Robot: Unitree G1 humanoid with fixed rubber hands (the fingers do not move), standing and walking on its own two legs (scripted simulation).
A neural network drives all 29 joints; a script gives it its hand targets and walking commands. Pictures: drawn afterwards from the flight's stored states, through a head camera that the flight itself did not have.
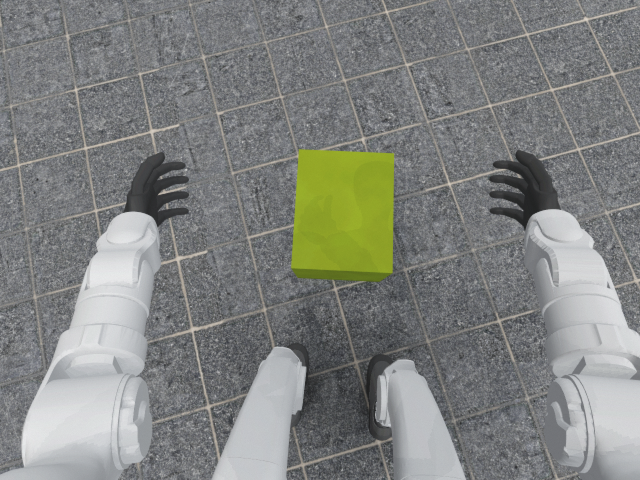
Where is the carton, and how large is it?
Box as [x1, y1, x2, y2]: [291, 149, 393, 281]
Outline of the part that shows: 299,149 291,268 298,277 370,281 379,281 392,272 393,153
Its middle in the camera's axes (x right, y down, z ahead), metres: +0.05 -0.04 +0.98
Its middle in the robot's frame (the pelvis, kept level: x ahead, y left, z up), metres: +0.54 +0.01 -0.58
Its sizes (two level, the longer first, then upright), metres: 0.282 0.224 0.216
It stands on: the floor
